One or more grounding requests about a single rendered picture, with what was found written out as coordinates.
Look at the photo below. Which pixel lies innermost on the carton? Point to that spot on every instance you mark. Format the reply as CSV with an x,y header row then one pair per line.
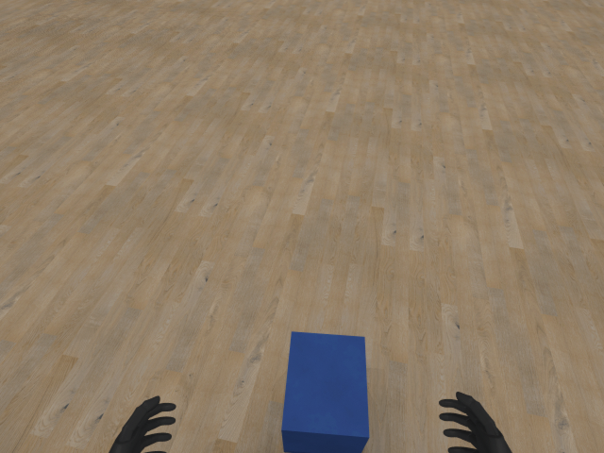
x,y
326,403

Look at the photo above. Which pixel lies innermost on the left robot hand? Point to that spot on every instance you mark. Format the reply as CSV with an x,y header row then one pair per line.
x,y
132,440

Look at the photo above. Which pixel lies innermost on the right robot hand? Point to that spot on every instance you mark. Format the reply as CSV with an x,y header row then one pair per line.
x,y
484,434

